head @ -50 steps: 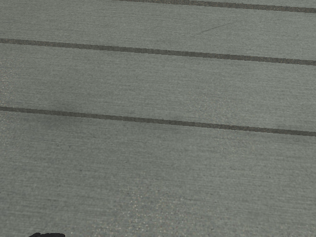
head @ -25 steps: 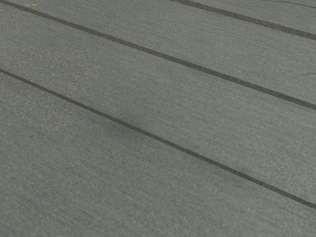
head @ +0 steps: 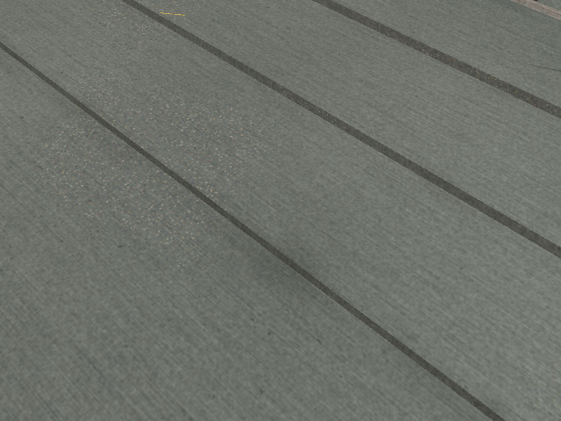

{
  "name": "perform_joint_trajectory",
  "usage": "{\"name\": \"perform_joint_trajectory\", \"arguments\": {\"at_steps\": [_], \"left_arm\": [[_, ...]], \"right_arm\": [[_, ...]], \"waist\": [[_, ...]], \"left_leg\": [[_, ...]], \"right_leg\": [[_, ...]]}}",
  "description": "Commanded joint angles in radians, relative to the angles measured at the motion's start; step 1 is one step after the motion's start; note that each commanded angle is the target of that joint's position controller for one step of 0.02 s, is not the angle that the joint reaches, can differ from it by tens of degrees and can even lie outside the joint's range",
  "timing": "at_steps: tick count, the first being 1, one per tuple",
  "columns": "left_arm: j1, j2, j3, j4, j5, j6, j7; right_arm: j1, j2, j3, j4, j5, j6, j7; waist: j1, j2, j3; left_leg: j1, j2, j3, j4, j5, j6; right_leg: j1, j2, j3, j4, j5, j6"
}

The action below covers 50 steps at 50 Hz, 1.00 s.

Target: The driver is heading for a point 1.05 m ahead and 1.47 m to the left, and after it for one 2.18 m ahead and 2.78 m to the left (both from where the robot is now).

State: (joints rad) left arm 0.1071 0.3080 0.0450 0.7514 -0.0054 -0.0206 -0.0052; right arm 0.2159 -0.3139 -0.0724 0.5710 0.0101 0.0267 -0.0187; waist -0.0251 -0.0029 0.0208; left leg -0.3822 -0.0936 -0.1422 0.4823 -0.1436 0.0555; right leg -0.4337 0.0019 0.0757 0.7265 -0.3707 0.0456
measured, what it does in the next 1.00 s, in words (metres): walks ahead, turning left: right foot, then left foot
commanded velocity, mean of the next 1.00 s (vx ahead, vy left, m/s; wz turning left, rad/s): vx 0.45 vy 0.00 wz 0.36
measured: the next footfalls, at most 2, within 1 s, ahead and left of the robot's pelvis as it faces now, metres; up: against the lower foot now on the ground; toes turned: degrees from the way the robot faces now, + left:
right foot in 0.06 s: +0.07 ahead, -0.14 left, +0.00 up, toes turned +6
left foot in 0.54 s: +0.29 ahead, +0.20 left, +0.00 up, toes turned +18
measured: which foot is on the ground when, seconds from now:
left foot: down 0.00-0.06, up 0.08-0.52, down 0.54-1.00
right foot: up 0.00-0.04, down 0.06-0.54, up 0.56-1.00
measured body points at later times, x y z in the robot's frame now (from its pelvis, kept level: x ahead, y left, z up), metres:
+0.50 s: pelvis +0.17 +0.03 -0.01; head +0.20 +0.04 +0.44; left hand +0.05 +0.30 -0.13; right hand +0.46 -0.11 -0.07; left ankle +0.25 +0.20 -0.72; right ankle +0.03 -0.14 -0.74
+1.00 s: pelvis +0.42 +0.13 +0.00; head +0.45 +0.14 +0.44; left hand +0.57 +0.42 -0.08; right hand +0.52 -0.14 -0.12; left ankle +0.26 +0.19 -0.74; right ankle +0.64 +0.07 -0.72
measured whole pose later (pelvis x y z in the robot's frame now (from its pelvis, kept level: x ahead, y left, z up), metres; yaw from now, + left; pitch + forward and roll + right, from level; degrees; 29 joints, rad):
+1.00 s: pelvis +0.42 +0.13 +0.00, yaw +20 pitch +2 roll +2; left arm 0.02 0.27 0.02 0.70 0.00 -0.10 -0.05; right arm 0.41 -0.29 -0.06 0.80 0.02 -0.05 -0.01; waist -0.09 -0.05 0.02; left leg 0.05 -0.06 -0.04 0.29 -0.36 0.03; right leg -0.57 -0.05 0.04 0.51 0.04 0.01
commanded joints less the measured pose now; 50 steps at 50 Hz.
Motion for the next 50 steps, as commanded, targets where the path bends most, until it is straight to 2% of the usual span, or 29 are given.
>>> {"name": "perform_joint_trajectory", "arguments": {"at_steps": [1, 2, 3, 4, 5, 6, 7, 8, 10, 12, 16, 19, 22, 24, 25, 26, 27, 28, 29, 30, 31, 32, 33, 35, 37, 39, 43, 46, 50], "left_arm": [[0.050, 0.093, 0.033, -0.054, -0.009, -0.034, -0.008], [0.100, 0.090, 0.037, -0.037, -0.010, -0.040, -0.009], [0.183, 0.114, 0.049, -0.014, -0.006, -0.043, -0.004], [0.279, 0.191, 0.066, 0.001, 0.016, -0.042, 0.006], [0.248, 0.257, 0.082, -0.002, 0.046, -0.048, -0.005], [0.165, 0.206, 0.070, -0.034, 0.036, -0.056, 0.003], [0.121, 0.154, 0.057, -0.043, 0.017, -0.058, 0.013], [0.110, 0.128, 0.049, -0.051, 0.008, -0.057, 0.019], [0.145, 0.113, 0.041, -0.039, 0.013, -0.062, 0.028], [0.185, 0.111, 0.041, -0.026, 0.022, -0.068, 0.029], [0.245, 0.124, 0.043, 0.004, 0.021, -0.061, 0.024], [0.280, 0.150, 0.046, 0.032, 0.006, -0.054, 0.019], [0.303, 0.179, 0.053, 0.063, -0.020, -0.046, 0.010], [0.304, 0.204, 0.059, 0.081, -0.033, -0.040, 0.007], [0.294, 0.213, 0.060, 0.089, -0.035, -0.036, 0.009], [0.300, 0.198, 0.052, 0.092, -0.033, -0.037, 0.013], [0.294, 0.159, 0.033, 0.067, -0.008, -0.046, 0.015], [0.384, 0.011, -0.014, 0.015, 0.019, -0.068, 0.002], [0.305, 0.111, 0.011, 0.032, -0.017, -0.092, -0.001], [0.207, 0.151, 0.026, -0.011, -0.047, -0.101, -0.002], [0.172, 0.133, 0.020, -0.018, -0.038, -0.105, 0.003], [0.163, 0.125, 0.023, -0.012, -0.015, -0.103, 0.007], [0.190, 0.117, 0.025, -0.004, -0.010, -0.092, 0.003], [0.226, 0.079, 0.019, 0.010, -0.009, -0.070, -0.003], [0.192, 0.063, 0.016, -0.002, -0.001, -0.054, -0.002], [0.117, 0.054, 0.012, -0.028, 0.007, -0.053, -0.003], [-0.063, 0.029, -0.004, -0.079, 0.003, -0.074, -0.021], [-0.134, 0.050, 0.000, -0.108, -0.003, -0.084, -0.036], [-0.083, 0.100, 0.022, -0.105, 0.000, -0.095, -0.041]], "right_arm": [[-0.041, -0.166, -0.047, -0.073, 0.007, -0.012, -0.003], [-0.052, -0.152, -0.042, -0.073, 0.009, -0.008, -0.004], [-0.062, -0.116, -0.031, -0.077, 0.008, -0.008, -0.005], [-0.060, -0.031, -0.009, -0.090, 0.012, -0.010, -0.005], [-0.086, -0.064, -0.015, -0.142, 0.016, -0.028, 0.000], [-0.075, -0.119, -0.029, -0.128, 0.012, -0.036, 0.004], [-0.041, -0.138, -0.039, -0.098, 0.010, -0.035, 0.009], [-0.011, -0.135, -0.042, -0.073, 0.003, -0.034, 0.010], [-0.026, -0.099, -0.034, -0.065, 0.001, -0.040, 0.019], [-0.045, -0.068, -0.025, -0.068, 0.008, -0.044, 0.023], [-0.126, -0.035, -0.009, -0.089, 0.011, -0.048, 0.035], [-0.208, 0.002, 0.011, -0.111, 0.014, -0.060, 0.057], [-0.242, -0.003, 0.016, -0.122, 0.017, -0.067, 0.074], [-0.207, -0.036, 0.003, -0.117, 0.010, -0.071, 0.077], [-0.110, -0.068, -0.016, -0.092, 0.007, -0.072, 0.074], [0.054, -0.114, -0.044, -0.038, 0.008, -0.067, 0.064], [0.227, -0.173, -0.067, 0.000, 0.007, -0.054, 0.045], [0.236, -0.289, -0.074, 0.007, 0.003, -0.056, 0.033], [0.252, -0.196, -0.052, 0.002, -0.002, -0.067, 0.036], [0.201, -0.157, -0.035, 0.021, -0.008, -0.079, 0.039], [0.143, -0.129, -0.026, 0.028, 0.000, -0.085, 0.040], [0.088, -0.098, -0.016, 0.029, -0.003, -0.089, 0.043], [0.051, -0.071, -0.008, 0.026, -0.013, -0.094, 0.044], [0.026, -0.066, -0.009, 0.038, -0.012, -0.109, 0.043], [0.025, -0.081, -0.013, 0.061, -0.008, -0.121, 0.040], [0.045, -0.090, -0.015, 0.085, -0.009, -0.122, 0.032], [0.115, -0.124, -0.023, 0.128, 0.003, -0.111, 0.018], [0.165, -0.147, -0.032, 0.162, 0.017, -0.102, 0.013], [0.175, -0.155, -0.040, 0.185, 0.013, -0.080, 0.004]], "waist": [[0.052, 0.160, -0.109], [0.084, 0.146, -0.093], [0.121, 0.103, -0.086], [0.135, -0.090, -0.104], [0.101, -0.235, -0.004], [0.070, -0.199, 0.052], [0.048, -0.179, 0.069], [0.040, -0.156, 0.050], [0.059, -0.127, 0.060], [0.075, -0.116, 0.051], [0.116, -0.107, 0.067], [0.141, -0.107, 0.100], [0.130, -0.106, 0.123], [0.081, -0.133, 0.085], [0.011, -0.134, 0.013], [-0.074, -0.110, -0.093], [-0.152, -0.045, -0.220], [-0.049, 0.273, -0.366], [-0.112, 0.172, -0.430], [-0.100, 0.156, -0.257], [-0.066, 0.104, -0.168], [-0.030, 0.080, -0.108], [0.009, 0.098, -0.085], [0.045, 0.090, -0.070], [0.057, 0.064, -0.021], [0.040, 0.052, 0.017], [-0.023, 0.038, 0.061], [-0.037, 0.040, 0.072], [0.010, 0.082, 0.025]], "left_leg": [[-0.006, 0.203, -0.319, -0.191, -0.449, 0.148], [-0.071, 0.174, -0.310, -0.162, -0.483, 0.121], [-0.189, 0.123, -0.263, -0.061, -0.508, 0.069], [-0.349, 0.008, -0.081, 0.265, -0.499, -0.008], [-0.518, 0.009, -0.026, 0.446, -0.406, -0.016], [-0.546, 0.068, -0.051, 0.550, -0.316, -0.023], [-0.552, 0.078, -0.041, 0.589, -0.241, -0.036], [-0.533, 0.090, -0.022, 0.623, -0.191, -0.050], [-0.507, 0.112, 0.008, 0.681, -0.086, -0.068], [-0.494, 0.125, 0.032, 0.684, -0.014, -0.082], [-0.462, 0.146, 0.070, 0.503, 0.064, -0.099], [-0.377, 0.147, 0.126, 0.317, 0.077, -0.085], [-0.282, 0.137, 0.171, 0.180, 0.007, -0.041], [-0.151, 0.094, 0.204, 0.109, -0.056, 0.006], [0.006, 0.061, 0.226, 0.058, -0.031, 0.037], [0.253, 0.025, 0.242, 0.014, 0.024, 0.069], [0.585, 0.150, 0.072, 0.067, 0.027, 0.108], [0.848, 0.447, -0.477, -0.038, -0.144, 0.272], [0.807, 0.482, -0.616, -0.156, -0.198, 0.295], [0.692, 0.437, -0.436, -0.162, -0.108, 0.247], [0.551, 0.389, -0.305, -0.171, -0.015, 0.218], [0.430, 0.346, -0.216, -0.196, 0.059, 0.202], [0.346, 0.314, -0.158, -0.232, 0.113, 0.194], [0.268, 0.307, -0.113, -0.296, 0.159, 0.212], [0.218, 0.303, -0.057, -0.333, 0.207, 0.216], [0.214, 0.286, -0.009, -0.348, 0.230, 0.206], [0.190, 0.249, 0.034, -0.358, 0.159, 0.168], [0.270, 0.289, -0.014, -0.312, 0.126, 0.158], [0.373, 0.316, -0.075, -0.172, 0.261, 0.117]], "right_leg": [[0.174, 0.029, -0.038, -0.149, 0.056, -0.032], [0.271, 0.021, -0.045, -0.238, 0.107, -0.051], [0.404, -0.047, 0.005, -0.309, 0.079, -0.083], [0.513, -0.274, 0.265, -0.420, -0.168, -0.154], [0.418, -0.420, 0.587, -0.550, -0.408, -0.258], [0.382, -0.408, 0.557, -0.562, -0.434, -0.266], [0.380, -0.357, 0.449, -0.557, -0.352, -0.229], [0.396, -0.316, 0.357, -0.552, -0.258, -0.196], [0.372, -0.276, 0.202, -0.569, -0.062, -0.178], [0.375, -0.256, 0.091, -0.575, 0.062, -0.179], [0.406, -0.252, -0.034, -0.580, 0.211, -0.190], [0.400, -0.267, -0.083, -0.597, 0.245, -0.200], [0.427, -0.298, -0.105, -0.590, 0.322, -0.200], [0.460, -0.310, -0.128, -0.504, 0.626, -0.188], [0.461, -0.295, -0.167, -0.376, 0.861, -0.169], [0.396, -0.258, -0.215, -0.182, 0.972, -0.141], [0.154, -0.226, -0.216, 0.100, 0.696, -0.102], [-0.213, -0.039, -0.169, 0.471, -0.148, -0.036], [-0.285, -0.036, 0.010, 0.603, -0.198, -0.040], [-0.367, -0.081, -0.005, 0.623, -0.119, -0.052], [-0.347, -0.124, -0.020, 0.568, -0.028, -0.059], [-0.307, -0.148, -0.024, 0.507, 0.033, -0.054], [-0.243, -0.166, -0.014, 0.475, 0.082, -0.052], [-0.192, -0.168, -0.022, 0.434, 0.122, -0.035], [-0.219, -0.168, -0.027, 0.361, 0.173, -0.014], [-0.257, -0.164, -0.028, 0.233, 0.282, 0.000], [-0.177, -0.101, -0.062, -0.067, 0.494, -0.007], [-0.166, -0.078, -0.031, -0.171, 0.496, -0.021], [-0.047, -0.042, -0.037, -0.235, 0.347, -0.063]]}}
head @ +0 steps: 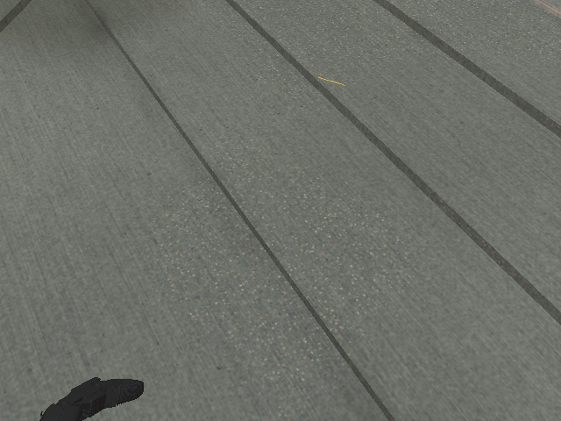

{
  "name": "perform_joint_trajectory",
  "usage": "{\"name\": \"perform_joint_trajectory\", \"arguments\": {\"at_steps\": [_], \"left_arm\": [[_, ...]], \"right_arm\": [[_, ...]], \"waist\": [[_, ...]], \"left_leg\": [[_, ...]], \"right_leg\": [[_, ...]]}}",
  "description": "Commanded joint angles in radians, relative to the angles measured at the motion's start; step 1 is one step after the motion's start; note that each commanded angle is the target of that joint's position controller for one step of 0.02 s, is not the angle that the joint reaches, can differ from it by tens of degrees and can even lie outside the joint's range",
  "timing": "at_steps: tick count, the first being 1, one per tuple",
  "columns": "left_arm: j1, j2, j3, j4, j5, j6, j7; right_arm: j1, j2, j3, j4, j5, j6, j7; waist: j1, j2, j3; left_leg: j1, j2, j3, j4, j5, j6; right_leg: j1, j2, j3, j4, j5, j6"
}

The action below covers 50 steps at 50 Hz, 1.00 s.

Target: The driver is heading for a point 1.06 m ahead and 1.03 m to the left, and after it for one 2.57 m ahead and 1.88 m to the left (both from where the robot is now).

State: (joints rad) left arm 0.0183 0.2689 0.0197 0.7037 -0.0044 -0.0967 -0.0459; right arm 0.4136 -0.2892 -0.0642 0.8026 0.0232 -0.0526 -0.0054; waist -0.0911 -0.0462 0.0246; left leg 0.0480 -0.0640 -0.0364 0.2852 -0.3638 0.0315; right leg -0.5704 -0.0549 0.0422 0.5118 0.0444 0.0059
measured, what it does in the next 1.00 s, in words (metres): walks ahead, turning left: right foot, then left foot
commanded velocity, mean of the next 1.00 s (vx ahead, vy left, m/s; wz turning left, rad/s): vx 0.50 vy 0.00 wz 0.55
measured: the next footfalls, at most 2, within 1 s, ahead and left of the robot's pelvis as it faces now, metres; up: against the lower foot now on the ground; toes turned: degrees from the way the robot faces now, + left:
right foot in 0.04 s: +0.21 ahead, -0.13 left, +0.00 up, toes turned +1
left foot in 0.56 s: +0.42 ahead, +0.19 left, +0.00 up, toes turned +21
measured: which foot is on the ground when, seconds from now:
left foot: down 0.00-0.06, up 0.08-0.54, down 0.56-1.00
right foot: up 0.00-0.02, down 0.04-0.56, up 0.58-1.00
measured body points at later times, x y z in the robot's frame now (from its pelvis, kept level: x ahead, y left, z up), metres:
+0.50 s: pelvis +0.26 +0.02 +0.00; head +0.29 +0.05 +0.45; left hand +0.22 +0.31 -0.13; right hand +0.53 -0.16 -0.08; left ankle +0.38 +0.18 -0.71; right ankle +0.17 -0.13 -0.73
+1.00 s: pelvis +0.53 +0.14 +0.00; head +0.54 +0.17 +0.45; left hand +0.61 +0.47 -0.07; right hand +0.71 -0.10 -0.10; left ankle +0.38 +0.17 -0.73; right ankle +0.75 +0.11 -0.71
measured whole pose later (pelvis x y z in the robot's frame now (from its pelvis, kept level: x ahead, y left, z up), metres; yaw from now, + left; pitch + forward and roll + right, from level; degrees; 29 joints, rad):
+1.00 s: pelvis +0.53 +0.14 +0.00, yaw +34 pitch +2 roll +0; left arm -0.01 0.29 0.04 0.69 0.00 -0.11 -0.03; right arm 0.38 -0.29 -0.08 0.74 0.03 -0.04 -0.02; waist -0.09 -0.05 0.03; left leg -0.06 -0.11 -0.20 0.41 -0.37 0.07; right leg -0.54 -0.01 0.09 0.49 0.02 0.04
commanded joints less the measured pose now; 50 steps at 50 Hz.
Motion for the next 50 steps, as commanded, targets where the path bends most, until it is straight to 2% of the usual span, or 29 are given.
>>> {"name": "perform_joint_trajectory", "arguments": {"at_steps": [1, 2, 3, 4, 5, 6, 7, 8, 9, 12, 14, 18, 20, 23, 25, 26, 27, 28, 29, 30, 31, 32, 33, 34, 35, 38, 43, 46, 50], "left_arm": [[0.106, 0.166, 0.064, -0.032, 0.000, -0.022, 0.007], [0.256, 0.211, 0.083, -0.006, 0.008, -0.023, 0.016], [0.381, 0.305, 0.107, 0.006, 0.027, -0.017, 0.025], [0.421, 0.258, 0.097, 0.023, 0.017, -0.009, 0.019], [0.363, 0.183, 0.075, 0.016, 0.007, -0.005, 0.022], [0.295, 0.148, 0.064, 0.008, 0.007, 0.000, 0.028], [0.235, 0.121, 0.056, 0.012, 0.012, 0.001, 0.030], [0.197, 0.098, 0.051, 0.015, 0.019, -0.005, 0.032], [0.172, 0.094, 0.052, 0.018, 0.021, -0.010, 0.033], [0.158, 0.120, 0.067, 0.041, 0.016, -0.027, 0.036], [0.172, 0.141, 0.076, 0.057, 0.016, -0.027, 0.040], [0.190, 0.171, 0.086, 0.070, 0.009, -0.012, 0.051], [0.220, 0.189, 0.093, 0.082, 0.000, -0.001, 0.054], [0.245, 0.214, 0.105, 0.100, -0.020, 0.019, 0.051], [0.237, 0.241, 0.115, 0.101, -0.035, 0.032, 0.051], [0.226, 0.252, 0.118, 0.099, -0.043, 0.039, 0.050], [0.211, 0.241, 0.113, 0.094, -0.047, 0.047, 0.051], [0.231, 0.197, 0.095, 0.083, -0.020, 0.045, 0.055], [0.306, 0.050, 0.047, 0.017, 0.028, 0.025, 0.049], [0.229, 0.113, 0.050, 0.010, -0.005, -0.011, 0.041], [0.128, 0.178, 0.066, -0.021, -0.044, -0.031, 0.035], [0.119, 0.164, 0.060, -0.022, -0.034, -0.044, 0.040], [0.123, 0.164, 0.063, -0.010, -0.005, -0.048, 0.048], [0.141, 0.171, 0.070, -0.002, 0.007, -0.041, 0.048], [0.149, 0.170, 0.072, -0.002, 0.009, -0.030, 0.044], [0.119, 0.131, 0.064, -0.012, 0.021, -0.004, 0.043], [-0.057, 0.085, 0.042, -0.062, 0.011, -0.007, 0.030], [-0.114, 0.103, 0.046, -0.087, -0.001, -0.017, 0.019], [-0.066, 0.144, 0.065, -0.085, -0.003, -0.032, 0.012]], "right_arm": [[-0.030, -0.172, -0.044, -0.046, -0.007, 0.005, -0.009], [-0.029, -0.133, -0.027, -0.056, -0.019, 0.007, -0.008], [0.084, -0.032, 0.003, -0.081, -0.018, -0.005, -0.005], [0.110, -0.030, 0.009, -0.077, 0.004, -0.017, -0.004], [0.022, -0.136, -0.021, -0.084, 0.029, -0.017, -0.005], [-0.063, -0.153, -0.025, -0.108, 0.026, -0.013, -0.008], [-0.102, -0.141, -0.025, -0.118, 0.012, -0.008, -0.008], [-0.098, -0.124, -0.030, -0.117, 0.006, 0.002, -0.008], [-0.072, -0.101, -0.029, -0.108, 0.008, 0.016, -0.006], [-0.093, -0.059, -0.022, -0.123, 0.002, 0.043, -0.008], [-0.133, -0.054, -0.020, -0.140, -0.005, 0.044, -0.004], [-0.249, -0.035, -0.010, -0.169, -0.003, 0.031, 0.024], [-0.311, -0.032, -0.007, -0.192, -0.003, 0.031, 0.036], [-0.362, -0.051, -0.012, -0.224, -0.003, 0.037, 0.049], [-0.340, -0.079, -0.026, -0.234, -0.010, 0.043, 0.052], [-0.270, -0.105, -0.042, -0.222, -0.011, 0.047, 0.050], [-0.118, -0.148, -0.071, -0.181, -0.006, 0.049, 0.044], [0.069, -0.232, -0.110, -0.127, 0.003, 0.058, 0.026], [0.028, -0.356, -0.124, -0.137, 0.017, 0.049, 0.018], [0.032, -0.278, -0.095, -0.183, 0.008, 0.022, 0.028], [0.005, -0.212, -0.074, -0.169, -0.003, 0.001, 0.035], [-0.040, -0.190, -0.066, -0.168, -0.003, -0.009, 0.035], [-0.111, -0.158, -0.055, -0.176, -0.004, -0.010, 0.033], [-0.154, -0.131, -0.044, -0.193, -0.014, -0.011, 0.027], [-0.172, -0.129, -0.042, -0.201, -0.020, -0.012, 0.023], [-0.146, -0.154, -0.049, -0.186, -0.012, -0.017, 0.005], [-0.081, -0.171, -0.053, -0.148, -0.005, -0.006, -0.016], [-0.035, -0.170, -0.054, -0.119, 0.003, 0.000, -0.016], [-0.034, -0.161, -0.057, -0.107, 0.003, 0.016, -0.023]], "waist": [[0.132, 0.125, -0.043], [0.201, 0.108, -0.177], [0.189, -0.091, -0.365], [0.192, -0.262, -0.465], [0.203, -0.146, -0.304], [0.188, -0.083, -0.186], [0.158, -0.041, -0.099], [0.124, -0.065, -0.062], [0.101, -0.081, -0.045], [0.083, -0.047, 0.000], [0.089, -0.025, 0.012], [0.128, -0.007, 0.038], [0.151, 0.000, 0.057], [0.154, 0.000, 0.078], [0.121, -0.020, 0.045], [0.074, -0.028, -0.005], [-0.014, -0.009, -0.083], [-0.088, 0.076, -0.179], [0.040, 0.372, -0.228], [-0.016, 0.241, -0.361], [-0.033, 0.167, -0.230], [0.005, 0.117, -0.159], [0.046, 0.080, -0.113], [0.080, 0.095, -0.097], [0.095, 0.109, -0.090], [0.097, 0.077, -0.055], [0.032, 0.114, 0.001], [0.010, 0.122, 0.010], [0.045, 0.166, -0.005]], "left_leg": [[-0.073, 0.243, -0.160, 0.148, 0.604, 0.118], [-0.181, 0.184, -0.125, 0.365, 0.550, 0.084], [-0.537, 0.049, -0.050, 0.754, 0.221, 0.008], [-0.710, -0.005, -0.110, 0.960, -0.222, -0.014], [-0.797, 0.058, -0.140, 1.041, -0.171, -0.010], [-0.810, 0.107, -0.094, 1.033, -0.091, -0.007], [-0.778, 0.141, -0.079, 0.985, -0.027, -0.008], [-0.724, 0.174, -0.087, 0.934, 0.019, -0.007], [-0.668, 0.187, -0.083, 0.913, 0.043, -0.010], [-0.683, 0.202, -0.072, 0.845, 0.106, -0.025], [-0.718, 0.206, -0.073, 0.755, 0.196, -0.036], [-0.680, 0.189, -0.005, 0.511, 0.380, -0.029], [-0.673, 0.181, 0.025, 0.435, 0.390, -0.018], [-0.685, 0.169, 0.049, 0.367, 0.315, 0.016], [-0.612, 0.120, 0.099, 0.350, 0.206, 0.053], [-0.507, 0.078, 0.132, 0.340, 0.167, 0.077], [-0.299, 0.021, 0.159, 0.284, 0.204, 0.110], [0.011, 0.057, 0.036, 0.268, 0.215, 0.159], [0.281, 0.306, -0.531, 0.157, 0.010, 0.335], [0.325, 0.389, -0.803, -0.002, -0.155, 0.384], [0.254, 0.375, -0.680, -0.030, -0.071, 0.330], [0.134, 0.336, -0.560, -0.016, 0.035, 0.296], [0.011, 0.298, -0.465, -0.012, 0.150, 0.269], [-0.072, 0.267, -0.404, -0.031, 0.232, 0.258], [-0.119, 0.255, -0.384, -0.050, 0.283, 0.261], [-0.206, 0.223, -0.294, -0.073, 0.415, 0.266], [-0.286, 0.152, -0.223, -0.064, 0.307, 0.196], [-0.253, 0.176, -0.281, -0.020, 0.258, 0.183], [-0.148, 0.211, -0.381, 0.104, 0.314, 0.159]], "right_leg": [[0.242, 0.041, -0.036, -0.047, -0.088, -0.049], [0.504, -0.026, 0.008, 0.004, -0.064, -0.092], [0.920, -0.284, 0.360, 0.013, -0.180, -0.225], [1.002, -0.377, 0.699, -0.165, -0.395, -0.284], [0.884, -0.347, 0.597, -0.209, -0.523, -0.234], [0.742, -0.320, 0.456, -0.225, -0.484, -0.200], [0.597, -0.281, 0.348, -0.259, -0.386, -0.191], [0.502, -0.249, 0.263, -0.288, -0.313, -0.181], [0.439, -0.228, 0.197, -0.319, -0.271, -0.175], [0.383, -0.233, 0.069, -0.379, -0.149, -0.199], [0.410, -0.233, 0.000, -0.395, -0.099, -0.205], [0.450, -0.203, -0.145, -0.397, -0.043, -0.175], [0.495, -0.217, -0.177, -0.394, -0.048, -0.166], [0.598, -0.250, -0.203, -0.352, -0.005, -0.146], [0.645, -0.254, -0.233, -0.240, 0.256, -0.127], [0.646, -0.242, -0.255, -0.116, 0.420, -0.114], [0.587, -0.204, -0.292, 0.092, 0.498, -0.085], [0.365, -0.159, -0.299, 0.395, 0.276, -0.035], [-0.089, 0.039, -0.231, 0.753, -0.589, 0.036], [-0.196, 0.066, 0.023, 0.873, -0.660, 0.022], [-0.281, 0.024, 0.033, 0.867, -0.554, -0.002], [-0.252, -0.019, 0.033, 0.787, -0.464, -0.019], [-0.185, -0.051, 0.040, 0.697, -0.404, -0.015], [-0.115, -0.071, 0.050, 0.643, -0.359, -0.012], [-0.076, -0.071, 0.048, 0.608, -0.336, -0.002], [-0.061, -0.050, 0.020, 0.465, -0.255, 0.043], [0.021, 0.022, 0.006, 0.103, 0.037, 0.069], [0.056, 0.042, 0.025, 0.020, 0.064, 0.053], [0.114, 0.051, 0.040, -0.032, -0.086, 0.004]]}}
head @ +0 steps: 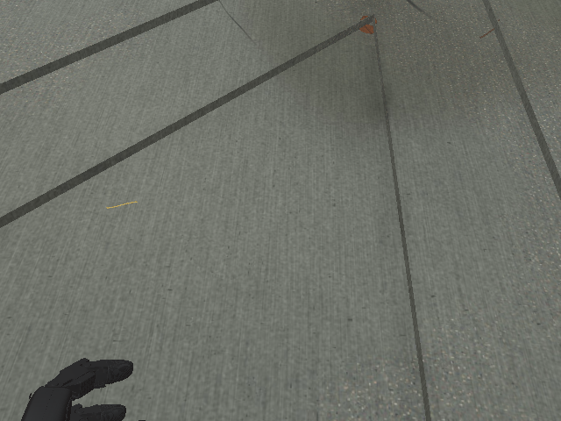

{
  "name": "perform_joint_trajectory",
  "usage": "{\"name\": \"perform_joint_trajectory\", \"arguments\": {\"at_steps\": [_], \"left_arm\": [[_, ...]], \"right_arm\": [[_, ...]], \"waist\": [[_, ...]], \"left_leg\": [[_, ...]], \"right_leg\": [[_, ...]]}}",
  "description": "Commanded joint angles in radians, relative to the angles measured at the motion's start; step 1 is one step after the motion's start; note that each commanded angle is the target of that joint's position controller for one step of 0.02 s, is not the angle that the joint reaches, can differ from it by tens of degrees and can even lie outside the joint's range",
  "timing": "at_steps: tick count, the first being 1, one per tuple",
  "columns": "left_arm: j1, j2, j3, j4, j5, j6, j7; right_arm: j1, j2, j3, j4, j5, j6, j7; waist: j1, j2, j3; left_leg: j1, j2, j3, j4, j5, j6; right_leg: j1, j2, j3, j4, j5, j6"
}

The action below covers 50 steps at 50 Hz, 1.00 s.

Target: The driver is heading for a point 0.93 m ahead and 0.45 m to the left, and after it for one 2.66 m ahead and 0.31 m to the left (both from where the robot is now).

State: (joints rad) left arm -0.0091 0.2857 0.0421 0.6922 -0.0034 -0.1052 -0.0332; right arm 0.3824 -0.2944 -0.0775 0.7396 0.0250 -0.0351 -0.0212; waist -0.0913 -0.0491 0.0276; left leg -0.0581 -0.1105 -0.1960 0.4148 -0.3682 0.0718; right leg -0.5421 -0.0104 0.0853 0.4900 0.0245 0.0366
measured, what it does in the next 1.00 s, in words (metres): walks ahead, turning left: right foot, then left foot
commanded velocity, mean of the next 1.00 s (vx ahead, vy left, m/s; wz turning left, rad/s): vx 0.50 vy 0.00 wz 0.60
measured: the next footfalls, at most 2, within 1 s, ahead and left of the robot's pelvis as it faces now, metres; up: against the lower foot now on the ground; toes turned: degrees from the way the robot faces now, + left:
right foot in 0.04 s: +0.21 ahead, -0.13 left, +0.00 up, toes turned +5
left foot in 0.56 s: +0.43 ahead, +0.19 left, +0.00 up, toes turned +23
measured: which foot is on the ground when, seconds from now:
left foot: down 0.00-0.06, up 0.08-0.54, down 0.56-1.00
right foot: up 0.00-0.02, down 0.04-0.58, up 0.60-1.00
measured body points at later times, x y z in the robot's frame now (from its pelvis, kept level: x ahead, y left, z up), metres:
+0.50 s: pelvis +0.26 +0.01 +0.00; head +0.30 +0.04 +0.44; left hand +0.19 +0.30 -0.13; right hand +0.55 -0.14 -0.08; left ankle +0.38 +0.19 -0.71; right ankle +0.17 -0.14 -0.74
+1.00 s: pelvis +0.53 +0.14 +0.00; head +0.54 +0.17 +0.45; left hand +0.59 +0.47 -0.07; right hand +0.73 -0.09 -0.10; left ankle +0.39 +0.17 -0.74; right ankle +0.75 +0.12 -0.71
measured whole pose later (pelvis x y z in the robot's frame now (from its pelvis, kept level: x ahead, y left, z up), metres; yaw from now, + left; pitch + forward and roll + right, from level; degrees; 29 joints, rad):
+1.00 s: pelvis +0.53 +0.14 +0.00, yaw +36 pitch +2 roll +0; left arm 0.01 0.29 0.04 0.68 0.00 -0.10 -0.03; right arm 0.37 -0.30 -0.07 0.72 0.02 -0.04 -0.02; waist -0.09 -0.05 0.03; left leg -0.08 -0.12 -0.19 0.42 -0.36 0.07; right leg -0.56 -0.02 0.09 0.51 0.02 0.05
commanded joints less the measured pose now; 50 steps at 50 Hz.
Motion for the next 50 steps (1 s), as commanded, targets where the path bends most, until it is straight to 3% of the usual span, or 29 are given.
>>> {"name": "perform_joint_trajectory", "arguments": {"at_steps": [1, 2, 3, 4, 5, 6, 7, 8, 9, 11, 13, 19, 23, 26, 27, 28, 29, 30, 31, 32, 33, 34, 35, 39, 44, 47, 50], "left_arm": [[0.031, 0.137, 0.052, -0.055, -0.003, -0.028, 0.004], [0.141, 0.167, 0.068, -0.034, 0.007, -0.033, 0.011], [0.298, 0.222, 0.081, -0.021, 0.019, -0.032, 0.019], [0.363, 0.273, 0.094, 0.015, 0.024, -0.019, 0.011], [0.330, 0.172, 0.072, -0.005, -0.001, -0.014, 0.007], [0.288, 0.119, 0.058, -0.014, -0.003, -0.006, 0.014], [0.241, 0.109, 0.051, -0.018, 0.007, 0.001, 0.017], [0.217, 0.094, 0.047, -0.008, 0.012, 0.004, 0.020], [0.210, 0.087, 0.043, -0.002, 0.019, 0.001, 0.024], [0.211, 0.082, 0.045, 0.015, 0.009, -0.007, 0.026], [0.223, 0.109, 0.054, 0.034, 0.003, -0.013, 0.027], [0.240, 0.159, 0.067, 0.063, 0.000, 0.004, 0.034], [0.293, 0.194, 0.077, 0.092, -0.019, 0.024, 0.036], [0.287, 0.238, 0.091, 0.094, -0.036, 0.044, 0.042], [0.277, 0.245, 0.092, 0.090, -0.042, 0.052, 0.045], [0.274, 0.221, 0.081, 0.085, -0.038, 0.055, 0.049], [0.322, 0.120, 0.046, 0.064, 0.015, 0.050, 0.047], [0.353, 0.059, 0.016, -0.001, 0.016, 0.020, 0.036], [0.228, 0.168, 0.039, -0.011, -0.023, -0.011, 0.024], [0.172, 0.175, 0.039, -0.035, -0.044, -0.027, 0.019], [0.176, 0.157, 0.035, -0.021, -0.025, -0.032, 0.027], [0.187, 0.163, 0.041, -0.010, 0.001, -0.028, 0.033], [0.205, 0.165, 0.044, -0.006, 0.007, -0.017, 0.030], [0.164, 0.119, 0.034, -0.018, 0.022, 0.014, 0.031], [-0.022, 0.076, 0.014, -0.066, 0.011, 0.006, 0.019], [-0.070, 0.098, 0.020, -0.088, -0.001, -0.005, 0.007], [-0.034, 0.129, 0.035, -0.085, -0.004, -0.017, 0.001]], "right_arm": [[-0.019, -0.146, -0.040, -0.048, 0.000, 0.002, -0.006], [-0.030, -0.109, -0.027, -0.058, -0.005, 0.002, -0.002], [-0.018, -0.055, -0.005, -0.080, -0.024, 0.001, 0.001], [0.126, -0.014, 0.008, -0.101, 0.013, -0.007, 0.001], [0.107, -0.122, -0.009, -0.070, 0.021, -0.007, -0.002], [-0.006, -0.170, -0.023, -0.083, 0.013, -0.003, -0.001], [-0.059, -0.164, -0.024, -0.093, 0.003, 0.001, -0.003], [-0.096, -0.148, -0.027, -0.105, -0.007, 0.000, 0.000], [-0.089, -0.127, -0.026, -0.108, -0.002, 0.003, 0.007], [-0.088, -0.085, -0.019, -0.114, 0.007, 0.013, 0.012], [-0.129, -0.061, -0.011, -0.136, 0.001, 0.020, 0.014], [-0.267, -0.037, 0.006, -0.168, -0.001, 0.003, 0.047], [-0.363, -0.041, 0.007, -0.210, 0.002, 0.005, 0.069], [-0.308, -0.094, -0.020, -0.217, -0.007, 0.014, 0.074], [-0.200, -0.129, -0.042, -0.192, -0.006, 0.019, 0.072], [-0.023, -0.185, -0.075, -0.141, -0.002, 0.025, 0.059], [0.083, -0.270, -0.096, -0.114, 0.010, 0.035, 0.037], [0.022, -0.328, -0.091, -0.157, 0.011, 0.015, 0.044], [0.024, -0.227, -0.064, -0.163, 0.003, -0.003, 0.054], [-0.007, -0.192, -0.051, -0.151, -0.005, -0.018, 0.055], [-0.070, -0.171, -0.042, -0.153, -0.006, -0.026, 0.056], [-0.126, -0.141, -0.033, -0.160, -0.009, -0.028, 0.051], [-0.156, -0.133, -0.028, -0.173, -0.020, -0.027, 0.046], [-0.135, -0.155, -0.032, -0.146, -0.017, -0.033, 0.022], [-0.062, -0.172, -0.037, -0.101, -0.006, -0.021, 0.003], [-0.017, -0.167, -0.037, -0.071, 0.002, -0.015, 0.002], [-0.016, -0.160, -0.038, -0.061, 0.001, -0.004, -0.003]], "waist": [[0.084, 0.179, -0.033], [0.139, 0.161, -0.116], [0.194, 0.044, -0.273], [0.122, -0.317, -0.374], [0.141, -0.186, -0.287], [0.167, -0.089, -0.163], [0.150, -0.015, -0.093], [0.136, -0.006, -0.038], [0.115, -0.037, -0.029], [0.107, -0.060, -0.017], [0.109, -0.038, 0.001], [0.151, -0.008, 0.023], [0.170, -0.008, 0.055], [0.105, -0.043, -0.005], [0.037, -0.040, -0.065], [-0.054, -0.010, -0.153], [-0.047, 0.202, -0.231], [0.043, 0.356, -0.384], [-0.033, 0.181, -0.344], [-0.017, 0.155, -0.210], [0.036, 0.061, -0.133], [0.071, 0.065, -0.100], [0.099, 0.097, -0.085], [0.103, 0.084, -0.047], [0.030, 0.113, -0.006], [0.015, 0.126, -0.001], [0.042, 0.164, -0.011]], "left_leg": [[-0.049, 0.238, -0.222, 0.028, 0.371, 0.103], [-0.088, 0.182, -0.183, 0.171, 0.417, 0.072], [-0.227, 0.113, -0.097, 0.457, 0.241, 0.031], [-0.584, -0.009, 0.000, 0.760, -0.235, -0.032], [-0.695, 0.078, -0.027, 0.881, -0.198, -0.045], [-0.719, 0.111, 0.005, 0.899, -0.102, -0.052], [-0.685, 0.145, 0.038, 0.879, -0.031, -0.060], [-0.668, 0.173, 0.040, 0.833, 0.014, -0.062], [-0.620, 0.200, 0.045, 0.802, 0.043, -0.061], [-0.606, 0.217, 0.074, 0.752, 0.057, -0.065], [-0.643, 0.231, 0.084, 0.679, 0.093, -0.075], [-0.607, 0.219, 0.157, 0.367, 0.371, -0.070], [-0.584, 0.197, 0.207, 0.240, 0.351, -0.036], [-0.445, 0.117, 0.278, 0.209, 0.203, 0.024], [-0.299, 0.075, 0.301, 0.181, 0.192, 0.054], [-0.032, 0.043, 0.286, 0.133, 0.241, 0.095], [0.257, 0.236, -0.017, 0.135, 0.276, 0.163], [0.476, 0.437, -0.612, -0.054, -0.046, 0.368], [0.437, 0.431, -0.587, -0.139, -0.091, 0.312], [0.316, 0.400, -0.450, -0.144, -0.020, 0.273], [0.167, 0.356, -0.342, -0.141, 0.108, 0.241], [0.061, 0.318, -0.258, -0.148, 0.217, 0.224], [-0.013, 0.296, -0.222, -0.167, 0.286, 0.220], [-0.143, 0.251, -0.117, -0.198, 0.439, 0.227], [-0.202, 0.190, -0.071, -0.178, 0.304, 0.156], [-0.148, 0.219, -0.141, -0.120, 0.254, 0.145], [-0.067, 0.249, -0.224, -0.029, 0.281, 0.125]], "right_leg": [[0.181, 0.015, -0.025, -0.042, -0.077, -0.048], [0.368, -0.021, -0.009, -0.049, -0.070, -0.085], [0.645, -0.193, 0.163, -0.023, -0.123, -0.144], [0.923, -0.396, 0.647, -0.142, -0.377, -0.294], [0.871, -0.398, 0.686, -0.188, -0.577, -0.269], [0.748, -0.359, 0.520, -0.202, -0.543, -0.229], [0.625, -0.319, 0.395, -0.218, -0.411, -0.210], [0.537, -0.286, 0.307, -0.239, -0.301, -0.209], [0.480, -0.261, 0.233, -0.262, -0.237, -0.199], [0.444, -0.241, 0.133, -0.305, -0.165, -0.210], [0.442, -0.255, 0.069, -0.334, -0.087, -0.230], [0.485, -0.226, -0.149, -0.348, 0.056, -0.202], [0.573, -0.260, -0.214, -0.323, 0.109, -0.177], [0.637, -0.269, -0.268, -0.146, 0.523, -0.148], [0.614, -0.254, -0.293, 0.013, 0.628, -0.132], [0.486, -0.218, -0.317, 0.243, 0.569, -0.098], [0.191, -0.146, -0.314, 0.576, -0.089, -0.053], [-0.158, 0.052, -0.125, 0.871, -0.645, -0.014], [-0.264, -0.004, 0.009, 0.905, -0.577, -0.033], [-0.292, -0.039, -0.005, 0.849, -0.485, -0.055], [-0.234, -0.082, -0.002, 0.760, -0.409, -0.052], [-0.167, -0.108, 0.003, 0.676, -0.364, -0.041], [-0.109, -0.119, 0.005, 0.648, -0.332, -0.031], [-0.081, -0.094, -0.029, 0.477, -0.216, 0.030], [0.008, -0.021, -0.038, 0.128, 0.063, 0.043], [0.034, -0.002, -0.012, 0.044, 0.064, 0.023], [0.078, 0.004, 0.002, 0.005, -0.060, -0.014]]}}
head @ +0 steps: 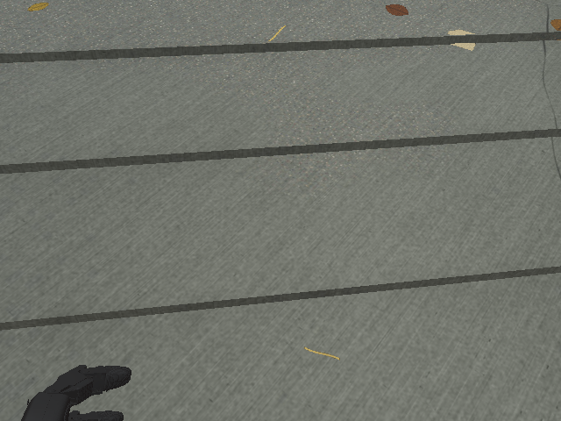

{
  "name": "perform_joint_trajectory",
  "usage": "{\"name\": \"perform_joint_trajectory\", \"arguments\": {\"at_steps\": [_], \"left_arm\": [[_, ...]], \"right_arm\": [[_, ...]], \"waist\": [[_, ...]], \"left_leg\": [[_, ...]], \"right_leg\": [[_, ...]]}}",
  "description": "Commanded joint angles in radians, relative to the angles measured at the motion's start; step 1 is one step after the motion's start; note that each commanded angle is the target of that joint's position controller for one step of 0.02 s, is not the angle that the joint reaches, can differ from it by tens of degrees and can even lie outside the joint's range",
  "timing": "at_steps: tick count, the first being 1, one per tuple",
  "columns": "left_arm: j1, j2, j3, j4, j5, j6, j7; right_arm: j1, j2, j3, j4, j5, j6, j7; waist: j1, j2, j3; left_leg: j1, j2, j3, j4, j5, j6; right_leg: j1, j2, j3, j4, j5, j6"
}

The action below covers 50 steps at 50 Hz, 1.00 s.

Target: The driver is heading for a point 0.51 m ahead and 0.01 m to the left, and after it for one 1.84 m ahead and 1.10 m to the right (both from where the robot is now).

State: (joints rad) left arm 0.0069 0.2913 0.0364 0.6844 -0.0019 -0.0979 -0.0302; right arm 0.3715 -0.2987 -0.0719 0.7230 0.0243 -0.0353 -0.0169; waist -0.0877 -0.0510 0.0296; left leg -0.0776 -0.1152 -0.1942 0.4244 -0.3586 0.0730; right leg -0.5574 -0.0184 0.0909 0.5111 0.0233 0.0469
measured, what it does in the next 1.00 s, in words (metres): walks ahead: right foot, then left foot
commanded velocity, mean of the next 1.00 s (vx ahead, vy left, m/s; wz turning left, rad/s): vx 0.50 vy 0.00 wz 0.16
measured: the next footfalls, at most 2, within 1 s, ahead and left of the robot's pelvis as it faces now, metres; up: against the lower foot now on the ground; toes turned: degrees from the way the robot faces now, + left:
right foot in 0.06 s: +0.21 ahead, -0.14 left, +0.00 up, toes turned +6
left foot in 0.56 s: +0.43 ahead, +0.19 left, +0.00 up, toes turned +19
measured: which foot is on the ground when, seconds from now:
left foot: down 0.00-0.06, up 0.08-0.54, down 0.56-1.00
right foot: up 0.00-0.04, down 0.06-0.56, up 0.58-1.00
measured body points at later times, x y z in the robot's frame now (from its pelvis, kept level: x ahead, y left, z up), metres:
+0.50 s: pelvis +0.27 +0.01 +0.00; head +0.30 +0.03 +0.45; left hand +0.18 +0.29 -0.13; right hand +0.56 -0.14 -0.07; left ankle +0.38 +0.19 -0.71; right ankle +0.17 -0.14 -0.74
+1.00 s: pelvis +0.53 +0.11 +0.00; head +0.55 +0.11 +0.45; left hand +0.68 +0.37 -0.11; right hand +0.60 -0.17 -0.13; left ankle +0.39 +0.18 -0.74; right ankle +0.72 -0.01 -0.69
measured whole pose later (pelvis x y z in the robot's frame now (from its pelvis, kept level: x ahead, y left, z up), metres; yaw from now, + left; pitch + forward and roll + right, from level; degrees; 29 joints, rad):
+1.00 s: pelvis +0.53 +0.11 +0.00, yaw +6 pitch +1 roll +2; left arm 0.12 0.26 0.04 0.77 -0.02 -0.02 -0.05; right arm 0.32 -0.27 -0.06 0.83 0.00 -0.06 -0.01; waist -0.06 -0.04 0.03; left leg 0.10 -0.03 0.23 0.21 -0.33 0.01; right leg -0.67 -0.09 -0.01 0.74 -0.05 -0.01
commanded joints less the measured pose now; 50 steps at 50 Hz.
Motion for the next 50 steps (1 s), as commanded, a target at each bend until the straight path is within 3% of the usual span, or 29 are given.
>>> {"name": "perform_joint_trajectory", "arguments": {"at_steps": [1, 2, 3, 4, 5, 6, 7, 8, 9, 11, 13, 19, 21, 24, 26, 27, 28, 29, 30, 31, 32, 33, 34, 35, 37, 41, 45, 49, 50], "left_arm": [[0.002, 0.132, 0.048, -0.065, -0.006, -0.028, 0.000], [0.098, 0.154, 0.063, -0.041, 0.001, -0.033, 0.007], [0.241, 0.200, 0.077, -0.028, 0.018, -0.037, 0.015], [0.351, 0.284, 0.098, -0.001, 0.032, -0.026, 0.017], [0.358, 0.217, 0.087, 0.006, 0.001, -0.019, 0.009], [0.311, 0.141, 0.067, -0.010, -0.002, -0.013, 0.015], [0.259, 0.118, 0.058, -0.014, 0.007, -0.004, 0.019], [0.227, 0.100, 0.051, -0.007, 0.013, 0.000, 0.021], [0.213, 0.083, 0.044, 0.000, 0.019, -0.002, 0.024], [0.211, 0.078, 0.045, 0.015, 0.011, -0.009, 0.025], [0.220, 0.103, 0.054, 0.035, 0.003, -0.016, 0.024], [0.249, 0.151, 0.065, 0.076, -0.001, -0.006, 0.028], [0.291, 0.166, 0.067, 0.099, -0.010, 0.001, 0.026], [0.330, 0.196, 0.073, 0.132, -0.029, 0.017, 0.023], [0.335, 0.219, 0.075, 0.150, -0.039, 0.030, 0.026], [0.326, 0.219, 0.070, 0.159, -0.043, 0.038, 0.029], [0.331, 0.193, 0.054, 0.161, -0.037, 0.038, 0.033], [0.351, 0.104, 0.021, 0.124, -0.005, 0.028, 0.028], [0.426, 0.045, -0.002, 0.121, -0.010, 0.009, 0.019], [0.325, 0.160, 0.032, 0.120, -0.044, 0.000, 0.016], [0.261, 0.165, 0.038, 0.093, -0.057, -0.004, 0.014], [0.242, 0.143, 0.036, 0.097, -0.042, -0.002, 0.021], [0.255, 0.136, 0.041, 0.105, -0.030, 0.009, 0.022], [0.295, 0.119, 0.040, 0.120, -0.032, 0.026, 0.021], [0.320, 0.079, 0.036, 0.131, -0.033, 0.050, 0.022], [0.229, 0.061, 0.036, 0.096, -0.025, 0.059, 0.023], [0.128, 0.032, 0.020, 0.063, -0.018, 0.059, 0.000], [-0.016, 0.017, 0.003, -0.022, -0.017, 0.060, -0.029], [-0.024, 0.022, 0.004, -0.035, -0.014, 0.061, -0.036]], "right_arm": [[-0.017, -0.152, -0.043, -0.045, 0.000, 0.000, -0.007], [-0.027, -0.125, -0.033, -0.050, -0.003, 0.001, -0.005], [-0.027, -0.068, -0.011, -0.067, -0.015, -0.001, 0.000], [0.111, -0.002, 0.009, -0.087, 0.007, -0.010, -0.001], [0.127, -0.092, -0.001, -0.075, 0.021, -0.015, -0.004], [0.018, -0.162, -0.020, -0.076, 0.019, -0.010, -0.004], [-0.057, -0.170, -0.024, -0.090, 0.007, -0.005, -0.005], [-0.102, -0.156, -0.026, -0.103, -0.006, -0.005, -0.003], [-0.105, -0.136, -0.027, -0.106, -0.004, -0.002, 0.003], [-0.091, -0.088, -0.020, -0.107, 0.007, 0.008, 0.010], [-0.124, -0.059, -0.011, -0.126, 0.002, 0.016, 0.012], [-0.266, -0.026, 0.008, -0.158, -0.004, -0.002, 0.041], [-0.328, -0.015, 0.016, -0.174, -0.003, -0.008, 0.052], [-0.384, -0.035, 0.012, -0.201, -0.004, -0.012, 0.063], [-0.347, -0.071, -0.004, -0.200, -0.016, -0.013, 0.064], [-0.229, -0.103, -0.024, -0.168, -0.019, -0.014, 0.061], [-0.068, -0.156, -0.051, -0.115, -0.021, -0.011, 0.048], [0.092, -0.252, -0.073, -0.084, -0.037, -0.004, 0.027], [0.076, -0.276, -0.066, -0.094, -0.033, -0.008, 0.025], [0.040, -0.185, -0.043, -0.095, -0.029, -0.018, 0.028], [-0.012, -0.155, -0.030, -0.081, -0.024, -0.027, 0.030], [-0.072, -0.120, -0.021, -0.073, -0.022, -0.033, 0.033], [-0.120, -0.088, -0.013, -0.072, -0.025, -0.041, 0.036], [-0.149, -0.070, -0.010, -0.069, -0.032, -0.051, 0.037], [-0.172, -0.067, -0.014, -0.050, -0.036, -0.073, 0.034], [-0.159, -0.078, -0.019, -0.006, -0.049, -0.084, 0.017], [-0.126, -0.105, -0.022, 0.024, -0.042, -0.070, 0.003], [-0.049, -0.137, -0.033, 0.066, -0.022, -0.028, -0.004], [-0.047, -0.153, -0.036, 0.067, -0.018, -0.017, -0.004]], "waist": [[0.068, 0.182, -0.024], [0.118, 0.174, -0.076], [0.180, 0.101, -0.212], [0.138, -0.197, -0.359], [0.145, -0.224, -0.343], [0.176, -0.106, -0.203], [0.168, -0.036, -0.117], [0.151, -0.020, -0.052], [0.128, -0.038, -0.028], [0.112, -0.063, -0.018], [0.109, -0.044, 0.000], [0.150, -0.006, 0.019], [0.170, 0.003, 0.038], [0.162, -0.005, 0.061], [0.110, -0.036, 0.014], [0.029, -0.037, -0.056], [-0.049, -0.026, -0.149], [-0.081, 0.142, -0.308], [-0.014, 0.288, -0.453], [-0.052, 0.167, -0.350], [-0.025, 0.167, -0.199], [0.013, 0.124, -0.136], [0.047, 0.149, -0.089], [0.078, 0.168, -0.080], [0.105, 0.147, -0.057], [0.094, 0.115, 0.013], [0.052, 0.091, 0.047], [0.005, 0.072, 0.097], [0.007, 0.077, 0.089]], "left_leg": [[-0.047, 0.248, -0.236, -0.001, 0.305, 0.112], [-0.070, 0.203, -0.211, 0.094, 0.364, 0.083], [-0.174, 0.145, -0.145, 0.343, 0.288, 0.046], [-0.525, -0.009, -0.003, 0.693, -0.162, -0.037], [-0.687, 0.060, -0.008, 0.858, -0.227, -0.054], [-0.725, 0.105, -0.004, 0.902, -0.133, -0.064], [-0.700, 0.140, 0.038, 0.886, -0.057, -0.068], [-0.676, 0.167, 0.045, 0.839, -0.009, -0.070], [-0.633, 0.194, 0.046, 0.800, 0.023, -0.066], [-0.594, 0.212, 0.074, 0.745, 0.043, -0.065], [-0.622, 0.226, 0.086, 0.676, 0.071, -0.073], [-0.575, 0.214, 0.144, 0.355, 0.348, -0.070], [-0.538, 0.194, 0.173, 0.265, 0.369, -0.058], [-0.526, 0.171, 0.193, 0.176, 0.290, -0.024], [-0.404, 0.123, 0.233, 0.132, 0.200, 0.013], [-0.224, 0.095, 0.256, 0.076, 0.232, 0.042], [0.042, 0.100, 0.239, 0.068, 0.284, 0.068], [0.415, 0.354, -0.083, 0.098, 0.294, 0.155], [0.521, 0.543, -0.492, -0.032, 0.193, 0.272], [0.420, 0.509, -0.401, -0.070, 0.161, 0.223], [0.280, 0.466, -0.225, -0.095, 0.222, 0.182], [0.162, 0.418, -0.130, -0.126, 0.260, 0.152], [0.071, 0.385, -0.052, -0.167, 0.292, 0.138], [0.005, 0.367, 0.001, -0.212, 0.295, 0.130], [-0.061, 0.363, 0.079, -0.269, 0.354, 0.139], [-0.059, 0.344, 0.222, -0.306, 0.424, 0.122], [0.009, 0.356, 0.308, -0.311, 0.446, 0.101], [0.185, 0.411, 0.338, -0.259, 0.542, 0.084], [0.186, 0.408, 0.361, -0.229, 0.617, 0.083]], "right_leg": [[0.161, 0.018, -0.019, -0.037, -0.090, -0.044], [0.310, 0.011, -0.031, -0.070, -0.080, -0.074], [0.567, -0.125, 0.089, -0.041, -0.110, -0.136], [0.927, -0.367, 0.531, -0.111, -0.285, -0.302], [0.935, -0.425, 0.741, -0.191, -0.546, -0.325], [0.815, -0.375, 0.591, -0.219, -0.580, -0.277], [0.688, -0.330, 0.437, -0.228, -0.467, -0.239], [0.581, -0.288, 0.332, -0.250, -0.340, -0.228], [0.517, -0.255, 0.247, -0.273, -0.255, -0.214], [0.466, -0.231, 0.141, -0.318, -0.173, -0.216], [0.454, -0.245, 0.074, -0.350, -0.096, -0.236], [0.477, -0.214, -0.134, -0.376, 0.042, -0.216], [0.497, -0.223, -0.161, -0.382, 0.039, -0.212], [0.590, -0.267, -0.166, -0.352, 0.131, -0.205], [0.629, -0.275, -0.182, -0.236, 0.434, -0.189], [0.600, -0.252, -0.206, -0.092, 0.563, -0.169], [0.472, -0.204, -0.225, 0.106, 0.514, -0.137], [0.147, -0.116, -0.235, 0.471, 0.072, -0.085], [-0.068, 0.027, -0.076, 0.724, -0.632, -0.057], [-0.152, -0.020, 0.018, 0.793, -0.603, -0.063], [-0.189, -0.063, -0.006, 0.758, -0.511, -0.070], [-0.161, -0.100, -0.016, 0.704, -0.428, -0.064], [-0.120, -0.123, -0.014, 0.664, -0.361, -0.054], [-0.059, -0.138, -0.005, 0.659, -0.307, -0.046], [-0.036, -0.137, -0.007, 0.651, -0.253, -0.028], [-0.126, -0.122, 0.017, 0.495, -0.082, -0.007], [-0.132, -0.103, -0.050, 0.320, 0.037, -0.025], [-0.239, -0.089, -0.108, 0.192, -0.075, -0.066], [-0.203, -0.055, -0.165, 0.180, -0.158, -0.079]]}}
